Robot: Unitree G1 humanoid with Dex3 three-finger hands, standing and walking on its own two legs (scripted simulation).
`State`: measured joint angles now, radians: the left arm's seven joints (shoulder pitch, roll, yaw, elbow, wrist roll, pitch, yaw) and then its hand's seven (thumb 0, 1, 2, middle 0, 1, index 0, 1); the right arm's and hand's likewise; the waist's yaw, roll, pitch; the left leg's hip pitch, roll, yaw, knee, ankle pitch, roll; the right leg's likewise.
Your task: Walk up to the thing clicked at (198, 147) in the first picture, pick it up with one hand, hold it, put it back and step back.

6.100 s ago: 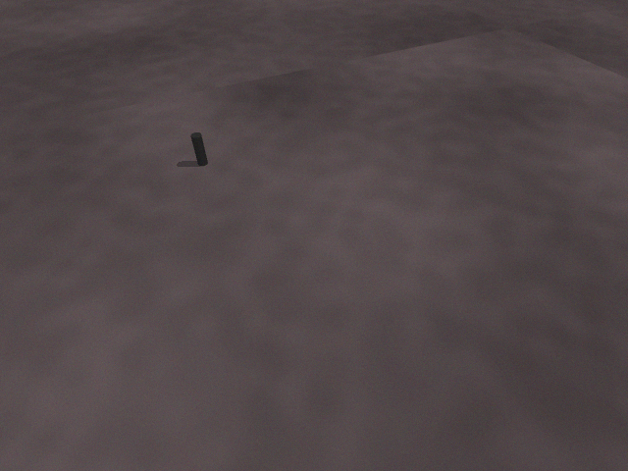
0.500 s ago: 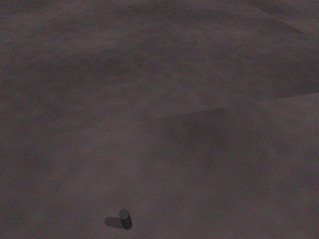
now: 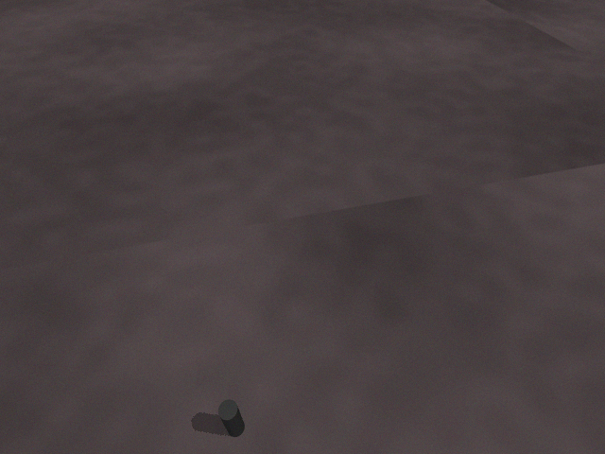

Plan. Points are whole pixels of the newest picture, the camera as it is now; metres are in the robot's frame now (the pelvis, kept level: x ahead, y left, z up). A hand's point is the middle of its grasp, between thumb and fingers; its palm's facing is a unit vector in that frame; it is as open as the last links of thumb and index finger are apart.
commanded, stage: walk up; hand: left
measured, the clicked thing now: (232, 419) +0.39 +0.20 -0.69
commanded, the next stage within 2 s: none
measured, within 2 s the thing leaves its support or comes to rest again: neither
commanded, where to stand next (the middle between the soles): +0.03 +0.01 m, yaw -2 degrees
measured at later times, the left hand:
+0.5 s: hand out of the picture +0.08 +0.26 -0.15, palm faces +0.01 -0.95 -0.32, open 7.4 cm
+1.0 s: hand out of the picture +0.11 +0.25 -0.16, palm faces -0.01 -0.93 -0.38, open 7.4 cm
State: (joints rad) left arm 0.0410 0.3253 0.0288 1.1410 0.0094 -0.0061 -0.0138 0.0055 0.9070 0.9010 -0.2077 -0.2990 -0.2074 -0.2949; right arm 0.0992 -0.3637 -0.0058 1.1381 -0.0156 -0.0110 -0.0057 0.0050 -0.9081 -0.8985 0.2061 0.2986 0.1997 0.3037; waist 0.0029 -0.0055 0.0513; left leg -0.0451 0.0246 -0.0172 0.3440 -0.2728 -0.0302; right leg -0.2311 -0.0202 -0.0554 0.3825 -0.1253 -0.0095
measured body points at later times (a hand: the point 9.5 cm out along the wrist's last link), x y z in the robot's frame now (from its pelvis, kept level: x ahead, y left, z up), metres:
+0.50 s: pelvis +0.00 +0.01 +0.00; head +0.01 +0.00 +0.45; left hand +0.08 +0.31 -0.13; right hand +0.07 -0.29 -0.13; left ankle -0.05 +0.14 -0.74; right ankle +0.05 -0.11 -0.74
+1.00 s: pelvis +0.04 -0.02 -0.01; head +0.06 -0.03 +0.43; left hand +0.11 +0.30 -0.13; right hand +0.07 -0.34 -0.15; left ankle -0.05 +0.14 -0.74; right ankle +0.09 -0.13 -0.75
